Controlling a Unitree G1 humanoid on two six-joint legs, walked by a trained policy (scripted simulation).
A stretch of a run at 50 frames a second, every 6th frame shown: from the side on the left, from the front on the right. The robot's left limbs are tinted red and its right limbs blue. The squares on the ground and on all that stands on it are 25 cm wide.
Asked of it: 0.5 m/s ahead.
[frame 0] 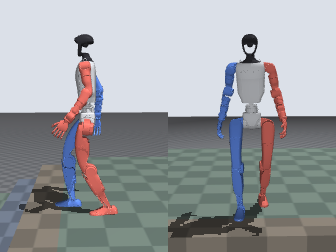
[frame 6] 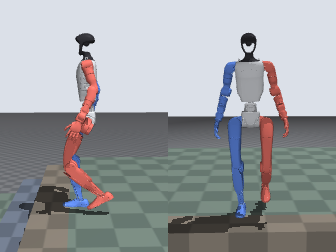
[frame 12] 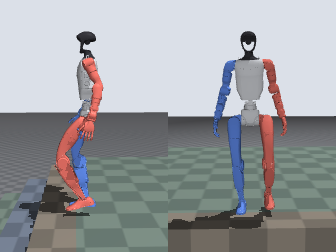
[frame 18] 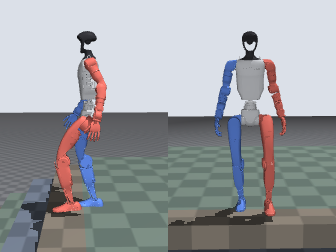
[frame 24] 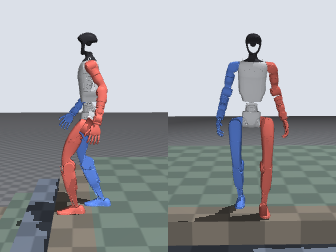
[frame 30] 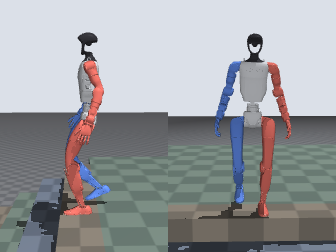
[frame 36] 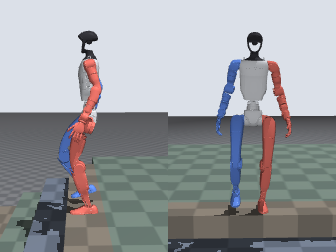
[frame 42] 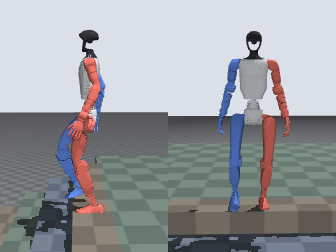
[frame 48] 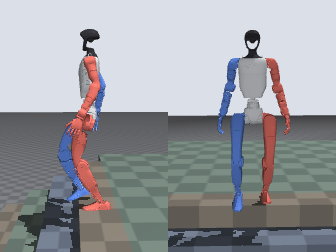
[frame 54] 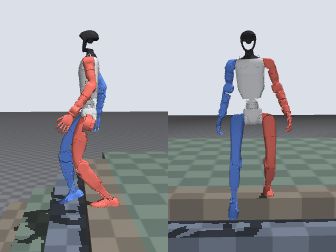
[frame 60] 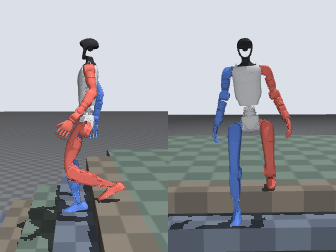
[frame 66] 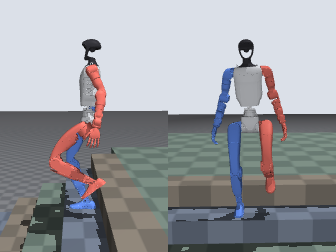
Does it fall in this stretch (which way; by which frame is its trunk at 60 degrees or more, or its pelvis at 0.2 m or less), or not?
no
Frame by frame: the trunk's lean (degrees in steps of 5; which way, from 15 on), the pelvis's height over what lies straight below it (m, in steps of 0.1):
0: 5, 0.8
6: 5, 0.8
12: 0, 0.8
18: 0, 0.8
24: 0, 0.8
30: 0, 0.8
36: 0, 0.8
42: 0, 0.8
48: 0, 0.7
54: 5, 0.7
60: 5, 0.8
66: 5, 0.8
